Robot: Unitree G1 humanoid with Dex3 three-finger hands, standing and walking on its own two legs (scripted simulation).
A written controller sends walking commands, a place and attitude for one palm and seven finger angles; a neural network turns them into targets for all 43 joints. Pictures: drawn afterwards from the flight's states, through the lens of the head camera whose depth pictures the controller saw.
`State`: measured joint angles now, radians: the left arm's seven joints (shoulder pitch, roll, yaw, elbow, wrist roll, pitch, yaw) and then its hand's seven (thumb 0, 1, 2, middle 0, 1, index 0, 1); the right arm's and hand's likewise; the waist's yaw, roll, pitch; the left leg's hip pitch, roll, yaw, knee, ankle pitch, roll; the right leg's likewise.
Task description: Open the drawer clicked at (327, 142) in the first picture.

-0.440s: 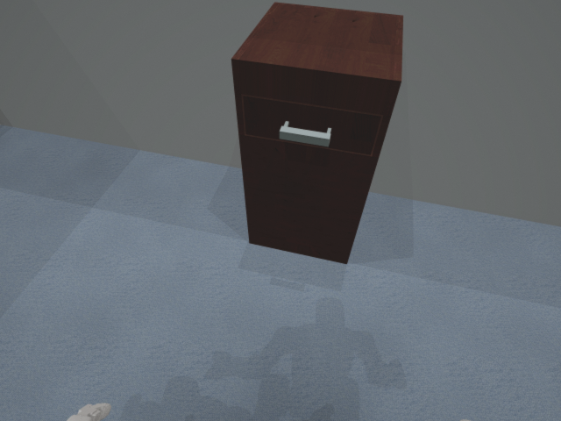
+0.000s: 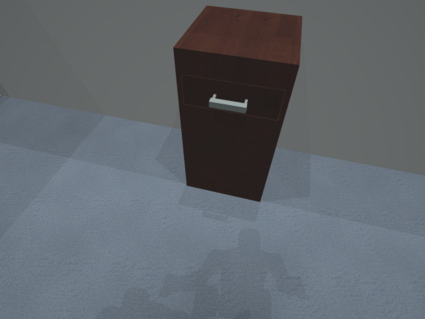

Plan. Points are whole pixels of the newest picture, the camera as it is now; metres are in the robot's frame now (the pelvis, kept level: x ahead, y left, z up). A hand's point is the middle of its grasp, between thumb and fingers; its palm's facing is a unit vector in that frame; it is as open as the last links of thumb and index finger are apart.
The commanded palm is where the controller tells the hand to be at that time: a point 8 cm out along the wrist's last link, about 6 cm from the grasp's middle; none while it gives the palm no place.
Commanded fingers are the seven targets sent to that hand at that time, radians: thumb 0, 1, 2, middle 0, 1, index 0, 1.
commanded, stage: stand and wait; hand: left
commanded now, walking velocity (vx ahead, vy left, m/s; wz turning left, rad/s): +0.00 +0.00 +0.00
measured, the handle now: (229, 102) +0.87 -0.01 -0.11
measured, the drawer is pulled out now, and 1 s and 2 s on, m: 0.00 0.00 0.00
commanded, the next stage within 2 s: look at it before walking up in 0.38 s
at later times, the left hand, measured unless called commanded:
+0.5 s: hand out of the picture +0.08 +0.24 -0.15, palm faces -0.02 -0.94 -0.35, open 7.4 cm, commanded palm none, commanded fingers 0.00 0.90 0.90 -0.20 -0.30 -0.20 -0.30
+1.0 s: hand out of the picture +0.06 +0.23 -0.15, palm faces -0.03 -0.94 -0.33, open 7.4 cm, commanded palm none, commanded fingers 0.00 0.90 0.90 -0.20 -0.30 -0.20 -0.30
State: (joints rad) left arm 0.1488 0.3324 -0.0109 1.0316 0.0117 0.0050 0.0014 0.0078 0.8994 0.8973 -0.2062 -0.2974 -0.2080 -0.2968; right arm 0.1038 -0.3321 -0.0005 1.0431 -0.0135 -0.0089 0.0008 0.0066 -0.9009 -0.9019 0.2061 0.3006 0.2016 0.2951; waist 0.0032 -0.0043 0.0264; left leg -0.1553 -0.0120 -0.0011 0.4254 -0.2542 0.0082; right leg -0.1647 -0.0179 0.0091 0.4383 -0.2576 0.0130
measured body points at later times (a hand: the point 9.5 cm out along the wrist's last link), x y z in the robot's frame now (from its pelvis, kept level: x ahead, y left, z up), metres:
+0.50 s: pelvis -0.01 -0.01 +0.00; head -0.01 -0.02 +0.45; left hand +0.08 +0.28 -0.12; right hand +0.07 -0.30 -0.13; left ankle -0.02 +0.11 -0.74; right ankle -0.01 -0.13 -0.74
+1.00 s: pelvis -0.01 -0.01 +0.00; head +0.00 -0.01 +0.45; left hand +0.06 +0.28 -0.13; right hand +0.06 -0.31 -0.13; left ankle -0.02 +0.11 -0.74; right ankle -0.01 -0.13 -0.74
